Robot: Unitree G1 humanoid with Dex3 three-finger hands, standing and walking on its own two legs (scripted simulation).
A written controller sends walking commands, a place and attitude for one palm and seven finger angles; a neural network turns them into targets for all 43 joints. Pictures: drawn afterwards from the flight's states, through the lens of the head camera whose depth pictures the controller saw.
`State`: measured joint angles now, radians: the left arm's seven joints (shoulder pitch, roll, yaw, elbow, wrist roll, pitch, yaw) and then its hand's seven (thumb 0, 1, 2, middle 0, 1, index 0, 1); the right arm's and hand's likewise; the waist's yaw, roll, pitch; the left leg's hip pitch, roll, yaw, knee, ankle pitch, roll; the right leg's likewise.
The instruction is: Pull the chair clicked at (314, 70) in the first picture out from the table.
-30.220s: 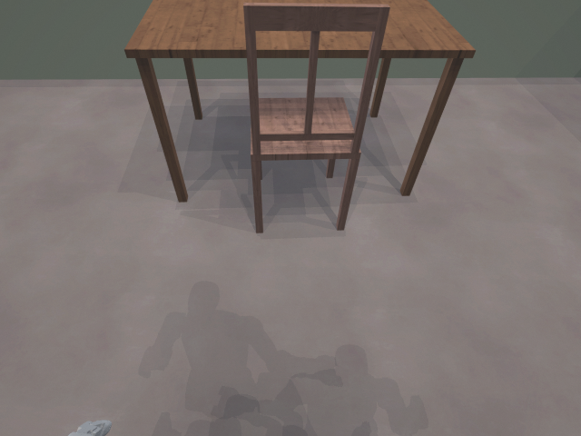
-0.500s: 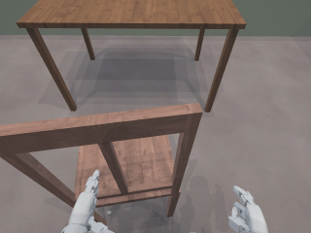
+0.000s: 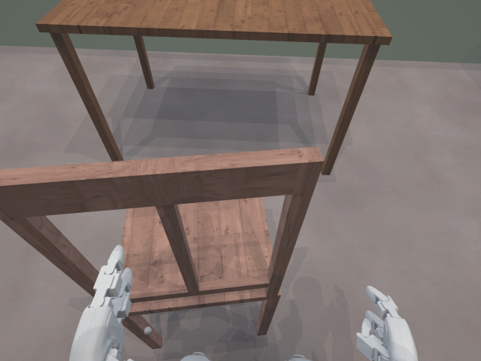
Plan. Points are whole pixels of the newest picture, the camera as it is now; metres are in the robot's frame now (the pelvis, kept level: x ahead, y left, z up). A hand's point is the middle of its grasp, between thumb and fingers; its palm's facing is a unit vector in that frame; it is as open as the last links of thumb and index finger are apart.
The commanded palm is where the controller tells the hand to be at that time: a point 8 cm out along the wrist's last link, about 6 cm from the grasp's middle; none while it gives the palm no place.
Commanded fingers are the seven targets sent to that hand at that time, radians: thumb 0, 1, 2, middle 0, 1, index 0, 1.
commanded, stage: draw the hand back to the body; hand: left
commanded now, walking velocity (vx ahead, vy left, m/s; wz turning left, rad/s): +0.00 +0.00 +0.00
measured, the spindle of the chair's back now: (182, 254) +0.30 +0.12 +0.00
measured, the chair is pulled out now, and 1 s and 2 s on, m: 0.60 0.60 0.60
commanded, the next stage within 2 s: step back with the hand held close in 1.40 s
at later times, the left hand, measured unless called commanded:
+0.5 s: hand (86, 309) +0.17 +0.19 +0.12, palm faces +0.16 -0.92 -0.35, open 16.3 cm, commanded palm +0.14 +0.25 +0.15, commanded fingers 0.00 -0.01 0.46 -0.08 -0.11 -0.08 -0.11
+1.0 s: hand (41, 293) +0.18 +0.24 +0.14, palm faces +0.23 -0.81 -0.54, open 8.3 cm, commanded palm +0.17 +0.29 +0.25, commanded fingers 0.00 0.90 0.90 -0.20 -0.30 -0.20 -0.30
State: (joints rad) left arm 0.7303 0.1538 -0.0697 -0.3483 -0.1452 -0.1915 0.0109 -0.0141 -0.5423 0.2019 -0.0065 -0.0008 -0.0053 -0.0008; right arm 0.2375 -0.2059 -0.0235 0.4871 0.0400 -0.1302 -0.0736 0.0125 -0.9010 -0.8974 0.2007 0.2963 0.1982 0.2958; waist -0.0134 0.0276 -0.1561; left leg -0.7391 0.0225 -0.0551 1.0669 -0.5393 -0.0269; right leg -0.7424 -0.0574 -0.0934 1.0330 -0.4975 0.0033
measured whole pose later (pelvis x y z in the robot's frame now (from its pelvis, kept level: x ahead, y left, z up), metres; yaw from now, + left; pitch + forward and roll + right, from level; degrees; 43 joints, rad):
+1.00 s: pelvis +0.03 -0.01 +0.07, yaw +0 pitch -3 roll +0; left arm 0.62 0.44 0.16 -0.38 -0.05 0.14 0.12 0.00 0.55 0.73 -0.22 -0.25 -0.42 -0.31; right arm 0.16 -0.23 0.04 0.65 0.03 -0.20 -0.10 0.01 -0.90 -0.90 0.20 0.30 0.20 0.30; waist 0.07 0.09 0.05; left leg -0.12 0.04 -0.04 0.51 -0.34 -0.04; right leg -0.14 -0.03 -0.10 0.52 -0.32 0.00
